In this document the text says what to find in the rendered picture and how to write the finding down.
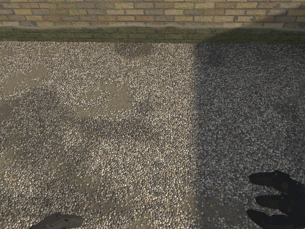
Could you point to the left robot hand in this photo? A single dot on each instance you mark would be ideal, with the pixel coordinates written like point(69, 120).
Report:
point(58, 221)

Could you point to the right robot hand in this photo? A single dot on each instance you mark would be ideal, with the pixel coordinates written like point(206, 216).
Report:
point(292, 204)

